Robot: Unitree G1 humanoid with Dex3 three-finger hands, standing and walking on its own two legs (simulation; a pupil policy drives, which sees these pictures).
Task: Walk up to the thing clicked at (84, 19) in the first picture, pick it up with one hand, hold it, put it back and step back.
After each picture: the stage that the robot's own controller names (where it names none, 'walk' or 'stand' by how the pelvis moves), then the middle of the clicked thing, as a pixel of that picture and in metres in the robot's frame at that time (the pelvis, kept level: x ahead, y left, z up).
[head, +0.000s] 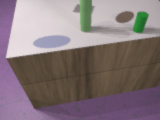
stand; (85, 11) +0.88 -0.01 -0.01
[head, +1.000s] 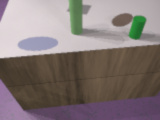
rise first; (76, 12) +0.79 +0.07 +0.02
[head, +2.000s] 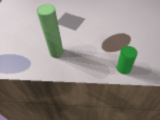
rise first; (52, 34) +0.59 +0.18 +0.01
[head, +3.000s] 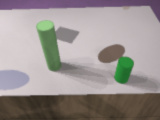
stand; (50, 48) +0.56 +0.16 +0.00
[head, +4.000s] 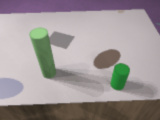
stand; (44, 55) +0.52 +0.18 -0.01
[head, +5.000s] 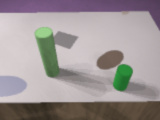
stand; (48, 54) +0.53 +0.17 -0.01
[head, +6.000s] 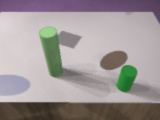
stand; (52, 54) +0.53 +0.15 -0.01
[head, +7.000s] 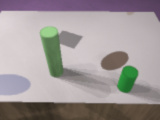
stand; (53, 54) +0.53 +0.15 -0.01
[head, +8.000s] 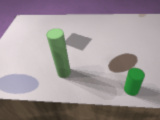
rise first; (60, 55) +0.53 +0.15 -0.01
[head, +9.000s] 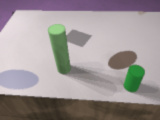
go down; (60, 51) +0.54 +0.15 -0.01
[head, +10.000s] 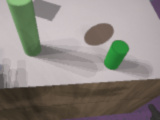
go down; (27, 28) +0.55 +0.15 +0.04
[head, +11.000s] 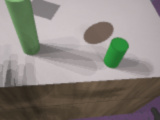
approach; (25, 26) +0.55 +0.15 +0.06
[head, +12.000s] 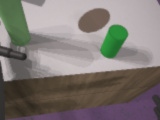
close; (12, 13) +0.55 +0.16 +0.08
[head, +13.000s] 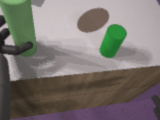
lift; (21, 27) +0.50 +0.13 +0.08
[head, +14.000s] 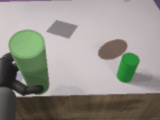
lift; (34, 69) +0.33 +0.14 +0.14
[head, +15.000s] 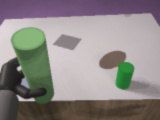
hold; (37, 72) +0.31 +0.13 +0.17
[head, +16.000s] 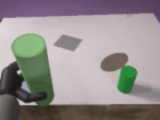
hold; (38, 76) +0.30 +0.14 +0.15
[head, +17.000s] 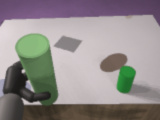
crouch; (42, 76) +0.30 +0.13 +0.16
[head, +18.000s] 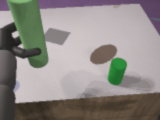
crouch; (32, 34) +0.44 +0.13 +0.18
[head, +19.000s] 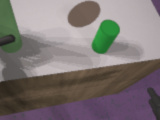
lower; (1, 19) +0.52 +0.15 +0.07
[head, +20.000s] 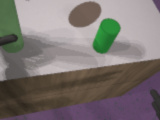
lower; (4, 19) +0.52 +0.14 +0.09
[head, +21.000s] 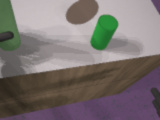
lower; (0, 16) +0.53 +0.15 +0.10
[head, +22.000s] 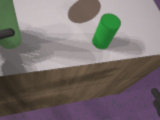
lower; (1, 13) +0.53 +0.14 +0.10
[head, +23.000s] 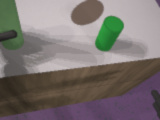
rest; (4, 14) +0.52 +0.15 +0.10
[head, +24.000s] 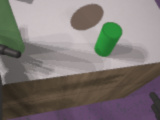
withdraw; (3, 25) +0.50 +0.15 +0.09
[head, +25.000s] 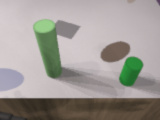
sink last; (50, 52) +0.48 +0.14 +0.04
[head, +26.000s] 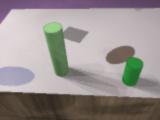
stand; (57, 52) +0.52 +0.14 +0.04
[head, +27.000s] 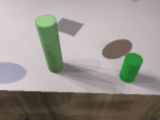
stand; (51, 47) +0.50 +0.14 +0.05
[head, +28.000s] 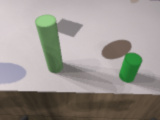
stand; (51, 47) +0.50 +0.15 +0.05
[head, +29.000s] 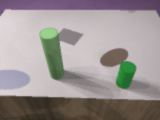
stand; (53, 56) +0.51 +0.15 +0.00
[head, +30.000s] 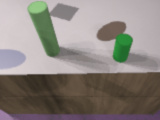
walk; (46, 32) +0.56 +0.18 +0.02
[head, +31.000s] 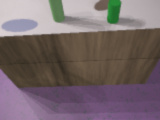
walk; out of the picture +0.84 +0.17 +0.01
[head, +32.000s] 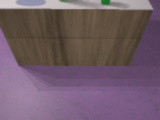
stand; out of the picture +1.16 +0.15 +0.01
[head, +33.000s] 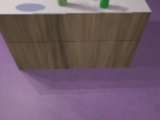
stand; out of the picture +1.15 +0.16 -0.01
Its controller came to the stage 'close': yes
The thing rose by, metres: 0.19
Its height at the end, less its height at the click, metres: +0.00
